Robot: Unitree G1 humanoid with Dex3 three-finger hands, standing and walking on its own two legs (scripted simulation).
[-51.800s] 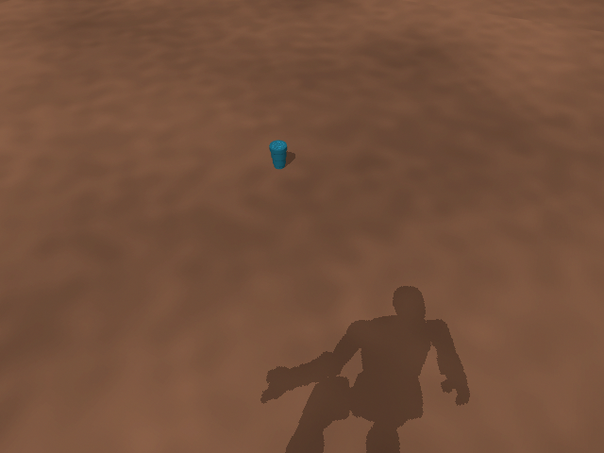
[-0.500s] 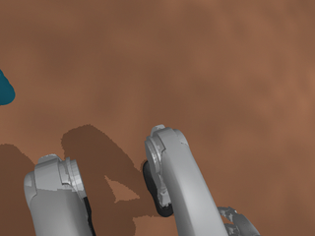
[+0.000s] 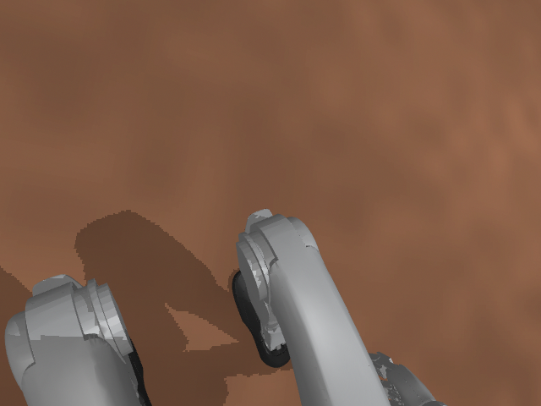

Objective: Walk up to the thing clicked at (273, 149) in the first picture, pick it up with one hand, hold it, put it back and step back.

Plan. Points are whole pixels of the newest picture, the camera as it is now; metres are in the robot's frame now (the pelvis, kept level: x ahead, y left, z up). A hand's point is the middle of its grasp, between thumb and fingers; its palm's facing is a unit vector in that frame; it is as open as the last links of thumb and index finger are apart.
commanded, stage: rest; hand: left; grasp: from above
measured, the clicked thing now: out of the picture +0.51 +0.31 -0.25
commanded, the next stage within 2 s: open in 0.20 s
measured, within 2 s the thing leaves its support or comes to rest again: neither
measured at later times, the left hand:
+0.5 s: hand out of the picture +0.50 +0.31 -0.20, palm faces -0.44 -0.10 -0.89, open 11.4 cm
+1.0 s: hand out of the picture +0.51 +0.31 -0.20, palm faces -0.44 -0.10 -0.89, open 13.3 cm
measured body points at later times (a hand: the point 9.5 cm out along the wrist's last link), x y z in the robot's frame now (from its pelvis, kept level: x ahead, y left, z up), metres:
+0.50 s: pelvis -0.01 +0.00 +0.00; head +0.26 +0.11 +0.34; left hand +0.52 +0.31 -0.15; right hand +0.01 -0.26 -0.06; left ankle +0.07 +0.13 -0.28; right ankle +0.10 -0.13 -0.28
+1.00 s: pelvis -0.01 +0.01 +0.00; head +0.27 +0.11 +0.34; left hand +0.52 +0.31 -0.15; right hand +0.02 -0.25 -0.06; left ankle +0.07 +0.13 -0.28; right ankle +0.10 -0.13 -0.28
